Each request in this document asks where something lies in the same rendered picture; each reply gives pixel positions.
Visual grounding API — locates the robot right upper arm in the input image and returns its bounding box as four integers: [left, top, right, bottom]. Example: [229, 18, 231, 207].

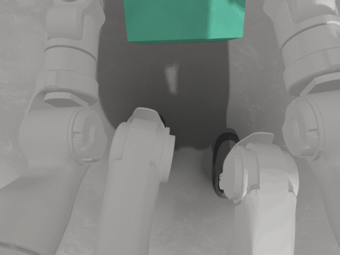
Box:
[282, 90, 340, 248]

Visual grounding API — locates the carton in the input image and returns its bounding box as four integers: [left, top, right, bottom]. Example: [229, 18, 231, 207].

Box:
[124, 0, 246, 44]

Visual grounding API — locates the left robot forearm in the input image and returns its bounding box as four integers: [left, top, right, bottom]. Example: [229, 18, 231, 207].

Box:
[19, 0, 105, 145]

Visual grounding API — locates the right robot forearm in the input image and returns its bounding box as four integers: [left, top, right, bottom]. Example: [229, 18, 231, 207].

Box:
[263, 0, 340, 97]

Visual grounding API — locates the robot left upper arm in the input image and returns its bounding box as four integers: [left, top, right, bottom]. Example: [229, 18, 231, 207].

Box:
[0, 106, 107, 255]

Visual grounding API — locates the left robot shin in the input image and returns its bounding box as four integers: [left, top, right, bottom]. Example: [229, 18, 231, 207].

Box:
[108, 107, 165, 168]

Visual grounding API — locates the robot right foot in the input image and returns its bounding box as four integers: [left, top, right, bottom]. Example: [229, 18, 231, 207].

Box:
[213, 132, 239, 198]

